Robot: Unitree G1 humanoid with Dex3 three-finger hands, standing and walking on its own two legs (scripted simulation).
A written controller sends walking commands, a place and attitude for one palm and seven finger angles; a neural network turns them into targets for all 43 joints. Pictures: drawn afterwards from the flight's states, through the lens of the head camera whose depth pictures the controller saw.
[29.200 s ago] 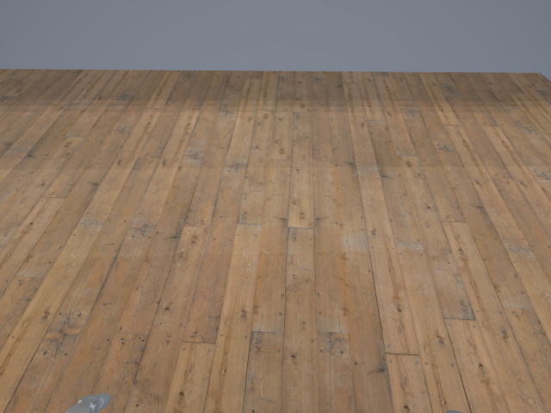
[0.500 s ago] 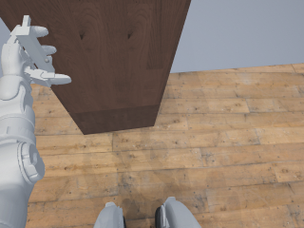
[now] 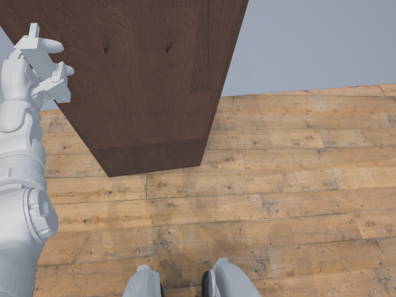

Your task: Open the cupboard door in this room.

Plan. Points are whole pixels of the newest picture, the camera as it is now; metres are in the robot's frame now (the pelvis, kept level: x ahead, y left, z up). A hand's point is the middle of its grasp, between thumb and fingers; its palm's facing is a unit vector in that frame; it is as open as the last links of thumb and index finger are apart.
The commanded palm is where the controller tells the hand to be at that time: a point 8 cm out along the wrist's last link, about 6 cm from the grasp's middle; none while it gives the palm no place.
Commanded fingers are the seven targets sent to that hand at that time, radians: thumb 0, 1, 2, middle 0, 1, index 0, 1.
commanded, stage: close the thumb around the handle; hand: left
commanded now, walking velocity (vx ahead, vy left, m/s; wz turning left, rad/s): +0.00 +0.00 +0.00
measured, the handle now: (50, 65) +0.56 +0.25 +0.07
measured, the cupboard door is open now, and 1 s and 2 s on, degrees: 0 35 43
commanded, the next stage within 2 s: pull the door open along its arc in 0.04 s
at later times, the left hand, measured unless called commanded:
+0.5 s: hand (63, 100) +0.47 +0.21 +0.08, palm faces +0.06 -1.00 -0.01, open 6.0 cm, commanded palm +0.41 +0.25 +0.07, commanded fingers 0.00 0.90 0.90 -0.40 -1.35 -0.40 -1.35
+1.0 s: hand (122, 172) +0.33 +0.10 +0.08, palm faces +0.49 -0.87 +0.02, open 6.0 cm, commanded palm +0.26 +0.12 +0.07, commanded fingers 0.00 0.90 0.90 -0.40 -1.35 -0.40 -1.35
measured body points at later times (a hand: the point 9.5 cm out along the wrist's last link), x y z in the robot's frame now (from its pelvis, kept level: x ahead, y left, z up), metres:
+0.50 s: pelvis +0.01 +0.00 +0.01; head +0.12 +0.01 +0.45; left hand +0.46 +0.26 +0.08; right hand +0.03 -0.26 -0.10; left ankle +0.00 +0.10 -0.67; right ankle +0.01 -0.12 -0.67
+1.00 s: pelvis +0.01 -0.02 +0.02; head +0.05 -0.02 +0.47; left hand +0.29 +0.15 +0.08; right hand +0.19 -0.22 -0.08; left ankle +0.00 +0.10 -0.67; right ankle +0.01 -0.12 -0.67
